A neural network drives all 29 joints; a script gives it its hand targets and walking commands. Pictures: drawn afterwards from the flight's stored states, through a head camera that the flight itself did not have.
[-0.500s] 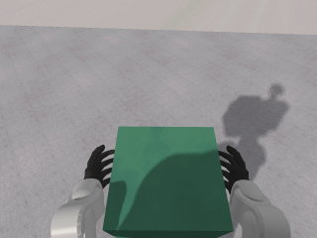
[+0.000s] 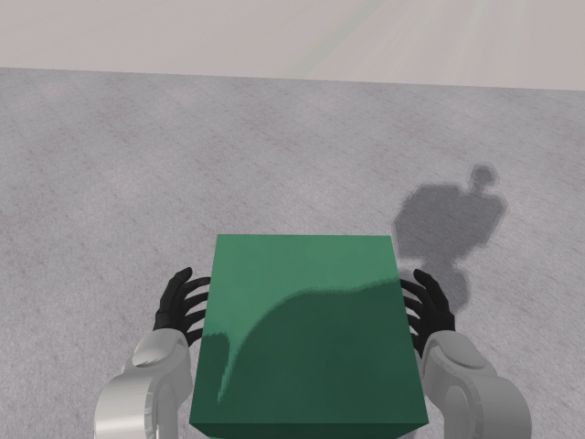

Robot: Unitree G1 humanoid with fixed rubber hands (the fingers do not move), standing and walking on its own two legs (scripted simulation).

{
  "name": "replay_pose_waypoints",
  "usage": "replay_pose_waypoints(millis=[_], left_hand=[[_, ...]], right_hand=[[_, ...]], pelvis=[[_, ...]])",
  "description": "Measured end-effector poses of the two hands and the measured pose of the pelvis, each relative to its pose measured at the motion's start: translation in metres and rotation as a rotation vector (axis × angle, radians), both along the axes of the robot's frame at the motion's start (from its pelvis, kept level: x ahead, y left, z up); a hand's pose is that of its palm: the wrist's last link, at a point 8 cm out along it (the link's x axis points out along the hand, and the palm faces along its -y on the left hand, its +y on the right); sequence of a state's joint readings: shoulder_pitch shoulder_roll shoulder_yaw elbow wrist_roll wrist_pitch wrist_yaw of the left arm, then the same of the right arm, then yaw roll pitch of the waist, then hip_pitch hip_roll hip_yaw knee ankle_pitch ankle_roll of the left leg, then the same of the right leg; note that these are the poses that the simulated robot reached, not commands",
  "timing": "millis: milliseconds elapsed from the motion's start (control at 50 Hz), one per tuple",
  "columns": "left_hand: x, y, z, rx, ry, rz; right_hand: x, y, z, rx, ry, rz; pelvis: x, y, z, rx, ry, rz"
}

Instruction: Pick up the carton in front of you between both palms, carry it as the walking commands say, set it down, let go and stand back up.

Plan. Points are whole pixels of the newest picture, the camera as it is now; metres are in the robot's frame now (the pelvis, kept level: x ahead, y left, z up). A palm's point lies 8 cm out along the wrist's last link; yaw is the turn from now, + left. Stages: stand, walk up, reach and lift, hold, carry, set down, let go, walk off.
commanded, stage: carry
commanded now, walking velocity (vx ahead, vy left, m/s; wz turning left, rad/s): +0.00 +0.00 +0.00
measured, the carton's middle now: (301, 351) +0.24 +0.00 +0.02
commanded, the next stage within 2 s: hold in 1.68 s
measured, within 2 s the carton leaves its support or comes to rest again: neither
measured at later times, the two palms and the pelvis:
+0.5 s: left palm (191, 315) +0.26 +0.14 +0.08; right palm (432, 314) +0.26 -0.16 +0.08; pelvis +0.04 -0.01 -0.01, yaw +1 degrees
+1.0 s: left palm (196, 335) +0.25 +0.14 +0.04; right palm (424, 333) +0.25 -0.16 +0.04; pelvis +0.00 -0.02 +0.00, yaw +1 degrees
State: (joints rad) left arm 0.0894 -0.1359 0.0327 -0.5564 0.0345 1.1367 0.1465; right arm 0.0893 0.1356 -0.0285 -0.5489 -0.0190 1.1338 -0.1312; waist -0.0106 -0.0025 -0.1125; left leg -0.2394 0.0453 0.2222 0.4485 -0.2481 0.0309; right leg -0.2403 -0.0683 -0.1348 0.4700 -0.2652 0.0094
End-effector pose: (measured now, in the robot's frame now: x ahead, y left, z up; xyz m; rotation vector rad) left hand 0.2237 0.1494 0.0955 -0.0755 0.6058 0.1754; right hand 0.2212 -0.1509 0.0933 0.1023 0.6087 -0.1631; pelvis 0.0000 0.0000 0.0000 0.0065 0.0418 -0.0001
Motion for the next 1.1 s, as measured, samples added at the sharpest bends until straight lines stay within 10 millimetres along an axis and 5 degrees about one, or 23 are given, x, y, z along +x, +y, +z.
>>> replay_pose_waypoints(millis=[160,380,720,1100], left_hand=[[0.031,-0.004,-0.005,-0.003,0.032,0.014],[0.039,-0.010,-0.015,-0.014,0.046,0.014],[0.023,-0.011,-0.028,0.023,0.098,-0.007],[0.032,-0.012,-0.067,0.089,0.120,-0.061]], right_hand=[[0.036,-0.004,-0.005,-0.007,0.033,0.017],[0.042,-0.010,-0.013,-0.008,0.048,0.009],[0.028,-0.011,-0.026,-0.041,0.099,0.040],[0.035,-0.010,-0.065,-0.109,0.119,0.086]], pelvis=[[0.032,-0.008,-0.003,-0.007,0.017,0.007],[0.039,-0.013,-0.007,-0.005,0.020,0.009],[0.019,-0.015,-0.003,-0.005,-0.010,0.010],[-0.010,-0.015,-0.002,-0.006,-0.013,0.009]])
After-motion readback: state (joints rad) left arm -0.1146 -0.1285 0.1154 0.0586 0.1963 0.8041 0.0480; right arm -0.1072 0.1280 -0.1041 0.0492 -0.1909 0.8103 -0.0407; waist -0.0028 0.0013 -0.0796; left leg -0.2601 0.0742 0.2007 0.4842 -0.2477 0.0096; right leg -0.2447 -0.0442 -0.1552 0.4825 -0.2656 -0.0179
